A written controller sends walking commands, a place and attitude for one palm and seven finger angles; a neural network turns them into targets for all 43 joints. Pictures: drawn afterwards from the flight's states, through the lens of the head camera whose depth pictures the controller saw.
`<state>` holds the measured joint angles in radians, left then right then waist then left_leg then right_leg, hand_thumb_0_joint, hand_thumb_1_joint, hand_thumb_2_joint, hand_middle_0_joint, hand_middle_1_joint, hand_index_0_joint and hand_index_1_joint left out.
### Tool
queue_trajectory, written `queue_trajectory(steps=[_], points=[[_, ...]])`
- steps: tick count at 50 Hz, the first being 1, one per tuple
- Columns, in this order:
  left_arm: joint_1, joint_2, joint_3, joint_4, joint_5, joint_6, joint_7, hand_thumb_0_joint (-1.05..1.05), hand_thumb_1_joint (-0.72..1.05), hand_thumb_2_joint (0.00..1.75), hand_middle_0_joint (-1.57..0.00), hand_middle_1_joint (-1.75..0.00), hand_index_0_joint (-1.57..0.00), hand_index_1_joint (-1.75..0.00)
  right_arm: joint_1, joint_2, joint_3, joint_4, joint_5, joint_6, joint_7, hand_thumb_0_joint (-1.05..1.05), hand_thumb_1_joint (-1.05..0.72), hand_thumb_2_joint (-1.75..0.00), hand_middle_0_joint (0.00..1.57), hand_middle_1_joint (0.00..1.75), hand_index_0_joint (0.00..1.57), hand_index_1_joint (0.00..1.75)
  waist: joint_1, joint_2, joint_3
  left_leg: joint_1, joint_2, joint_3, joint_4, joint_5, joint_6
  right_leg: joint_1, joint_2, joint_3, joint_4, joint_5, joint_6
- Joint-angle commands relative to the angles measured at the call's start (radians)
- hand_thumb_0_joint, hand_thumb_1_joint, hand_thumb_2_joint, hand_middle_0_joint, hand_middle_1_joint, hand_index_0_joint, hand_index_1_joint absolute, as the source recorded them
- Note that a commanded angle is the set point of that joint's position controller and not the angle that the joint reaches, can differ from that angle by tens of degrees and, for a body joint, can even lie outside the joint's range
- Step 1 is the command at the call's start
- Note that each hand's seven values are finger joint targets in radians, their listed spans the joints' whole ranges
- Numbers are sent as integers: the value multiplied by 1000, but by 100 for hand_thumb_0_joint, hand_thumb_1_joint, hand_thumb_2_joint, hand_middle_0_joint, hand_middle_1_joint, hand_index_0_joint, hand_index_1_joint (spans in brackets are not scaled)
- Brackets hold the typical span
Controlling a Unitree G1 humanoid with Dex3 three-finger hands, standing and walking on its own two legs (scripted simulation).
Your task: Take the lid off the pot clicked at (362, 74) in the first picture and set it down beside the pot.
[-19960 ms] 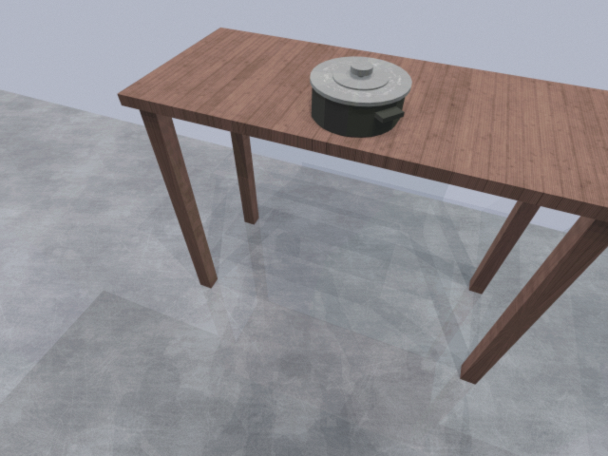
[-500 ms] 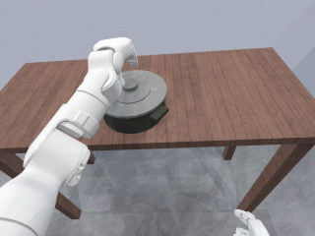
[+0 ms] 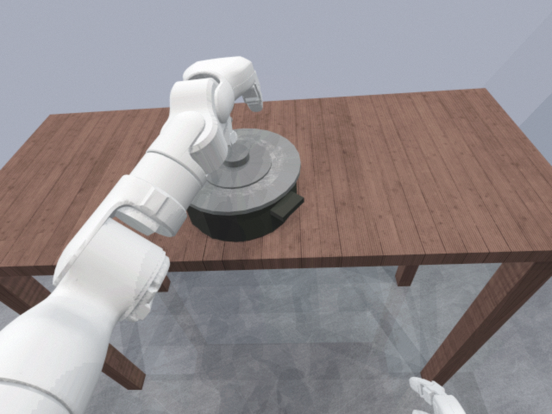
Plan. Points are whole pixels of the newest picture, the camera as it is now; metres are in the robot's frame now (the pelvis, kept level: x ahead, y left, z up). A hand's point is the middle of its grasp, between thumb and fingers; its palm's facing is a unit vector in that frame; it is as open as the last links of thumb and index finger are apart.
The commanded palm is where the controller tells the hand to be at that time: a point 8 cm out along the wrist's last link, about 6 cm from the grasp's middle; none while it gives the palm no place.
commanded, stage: lower the open fingers around the knob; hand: left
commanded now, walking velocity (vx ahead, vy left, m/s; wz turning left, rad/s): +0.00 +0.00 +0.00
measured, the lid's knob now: (235, 155) +0.47 +0.09 +0.15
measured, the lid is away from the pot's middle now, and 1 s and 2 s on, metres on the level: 0.00 0.01 0.01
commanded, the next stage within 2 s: none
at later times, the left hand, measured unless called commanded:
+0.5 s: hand (220, 154) +0.41 +0.09 +0.19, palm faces -0.24 -0.07 -0.97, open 10.0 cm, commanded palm +0.40 +0.09 +0.25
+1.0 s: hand (232, 158) +0.43 +0.08 +0.17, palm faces -0.32 -0.06 -0.95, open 10.0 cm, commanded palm +0.42 +0.09 +0.22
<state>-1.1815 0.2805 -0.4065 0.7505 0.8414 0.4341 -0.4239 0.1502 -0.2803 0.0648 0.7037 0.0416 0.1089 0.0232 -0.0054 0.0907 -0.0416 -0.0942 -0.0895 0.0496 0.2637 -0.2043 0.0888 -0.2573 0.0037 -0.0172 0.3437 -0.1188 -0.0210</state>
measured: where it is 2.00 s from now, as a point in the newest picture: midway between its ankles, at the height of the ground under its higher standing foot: outside the picture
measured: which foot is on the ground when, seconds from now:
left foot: down 0.00-1.00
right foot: down 0.00-1.00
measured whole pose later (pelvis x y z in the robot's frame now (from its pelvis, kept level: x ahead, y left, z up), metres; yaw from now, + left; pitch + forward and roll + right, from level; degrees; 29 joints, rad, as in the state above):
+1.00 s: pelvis -0.01 +0.00 +0.00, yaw +0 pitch +2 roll +1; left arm -1.11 0.25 -0.43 0.84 0.82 0.42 -0.41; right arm 0.20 -0.29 0.05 0.73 0.03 0.11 0.01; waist -0.02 0.09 -0.04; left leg -0.12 -0.09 0.05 0.29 -0.20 0.09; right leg -0.28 0.00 -0.01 0.36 -0.11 -0.02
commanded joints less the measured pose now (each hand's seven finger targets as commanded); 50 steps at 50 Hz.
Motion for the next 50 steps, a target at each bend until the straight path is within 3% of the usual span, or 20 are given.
queue_trajectory(steps=[1,2,3,4,8,11,16,18,19,22,25,27,31,33,35,37,40,43,47,50], points=[[-388,115,46,-128,32,22,31,0,-37,165,-87,-8,-87,-8,-130,-106,-33,-157,1,-21,12,0,-90,-90,20,30,20,30,15,-182,-302,-43,18,-44,-12,358,-43,266,22,12,21,242,-32],[-406,91,29,-211,18,16,29,0,-37,165,-87,-8,-87,-8,-148,-109,-41,-171,0,-15,18,0,-90,-90,20,30,20,30,16,-143,-349,-12,17,-48,-1,398,-44,277,22,14,19,261,-35],[-472,128,40,-293,35,9,27,0,-37,165,-87,-8,-87,-8,-147,-100,-40,-182,-2,-21,22,0,-90,-90,20,30,20,30,13,-129,-414,18,14,-52,6,431,-42,303,24,25,24,278,-33],[-517,126,45,-322,8,9,21,0,-37,165,-87,-8,-87,-8,-151,-96,-43,-189,-4,-28,22,0,-90,-90,20,30,20,30,5,-144,-453,38,11,-60,20,454,-38,323,25,26,34,305,-32],[-596,269,145,-337,20,10,34,0,-37,165,-87,-8,-87,-8,-148,-97,-36,-177,-9,-38,13,0,-90,-90,20,30,20,30,11,-184,-455,15,9,-62,7,402,-34,339,29,33,26,290,-32],[-475,173,84,-177,12,30,30,0,-37,165,-87,-8,-87,-8,-140,-96,-30,-154,0,-24,8,0,-90,-90,20,30,20,30,7,-224,-285,-42,15,-53,-17,323,-40,265,25,11,15,224,-32],[-351,90,26,-215,1,28,12,0,-37,165,-87,-8,-87,-8,-162,-98,-33,-183,0,-1,19,0,-90,-90,20,30,20,30,14,-177,-301,-23,14,-48,-4,333,-44,261,23,9,23,217,-35],[-425,91,11,-289,3,18,10,0,-37,165,-87,-8,-87,-8,-169,-97,-37,-194,-2,-3,21,0,-90,-90,20,30,20,30,1,-146,-335,5,11,-57,4,328,-42,252,27,11,19,204,-37],[-464,153,61,-299,10,17,19,0,-37,165,-87,-8,-87,-8,-161,-98,-38,-187,-4,-7,17,0,-90,-90,20,30,20,30,4,-152,-356,8,12,-62,3,325,-42,268,30,15,20,205,-37],[-585,230,105,-403,13,-3,38,0,-37,165,-87,-8,-87,-8,-174,-93,-33,-195,-7,-30,9,0,-90,-90,20,30,20,30,6,-113,-439,35,11,-78,5,330,-45,293,33,24,23,207,-41],[-488,123,28,-211,10,15,44,0,-37,165,-87,-8,-87,-8,-147,-89,-32,-154,0,-30,7,0,-90,-90,20,30,20,30,-11,-158,-285,-10,14,-76,-10,266,-52,216,39,5,10,143,-41],[-409,99,31,-144,1,17,37,0,-37,165,-87,-8,-87,-8,-139,-104,-35,-149,1,-21,9,0,-90,-90,20,30,20,30,-7,-167,-231,-35,17,-74,-27,220,-58,174,42,-4,-2,97,-43],[-411,60,-3,-181,-5,1,27,0,-37,165,-87,-8,-87,-8,-139,-101,-36,-157,-5,-22,10,0,-90,-90,20,30,20,30,-9,-138,-300,-8,12,-74,-9,253,-57,206,35,2,16,129,-41],[-451,120,46,-200,2,-11,32,0,-37,165,-87,-8,-87,-8,-130,-103,-38,-156,-12,-28,4,0,-90,-90,20,30,20,30,-6,-152,-340,-6,12,-75,-7,254,-53,237,35,8,16,141,-41],[-488,95,15,-156,8,-7,40,0,-37,165,-87,-8,-87,-8,-124,-98,-36,-142,-5,-28,-1,0,-90,-90,20,30,20,30,-22,-162,-312,-16,14,-76,-15,226,-55,212,37,5,13,118,-39],[-426,111,49,-82,8,-4,42,0,-37,165,-87,-8,-87,-8,-102,-112,-39,-130,-8,-25,-5,0,-90,-90,20,30,20,30,-16,-197,-269,-48,17,-73,-25,197,-55,193,40,2,1,93,-38],[-414,35,-3,-1,-7,-6,34,0,-37,165,-87,-8,-87,-8,-93,-112,-36,-116,-4,-21,-12,0,-90,-90,20,30,20,30,-31,-204,-204,-73,17,-67,-29,148,-51,153,35,-5,6,61,-35],[-445,131,71,-60,0,-23,40,0,-37,165,-87,-8,-87,-8,-90,-114,-38,-127,-17,-28,-17,0,-90,-90,20,30,20,30,-11,-171,-317,-57,12,-64,-18,184,-49,229,30,15,18,111,-34],[-500,131,59,-148,-1,-40,49,0,-37,165,-87,-8,-87,-8,-85,-105,-48,-140,-19,-51,-14,0,-90,-90,20,30,20,30,-10,-160,-434,-5,11,-74,11,296,-46,278,34,25,28,204,-33],[-426,124,60,18,-4,-8,45,0,-37,165,-87,-8,-87,-8,-68,-114,-38,-110,-8,-34,-22,0,-90,-90,20,30,20,30,-22,-231,-260,-94,10,-51,-14,205,-38,230,30,14,11,164,-25]])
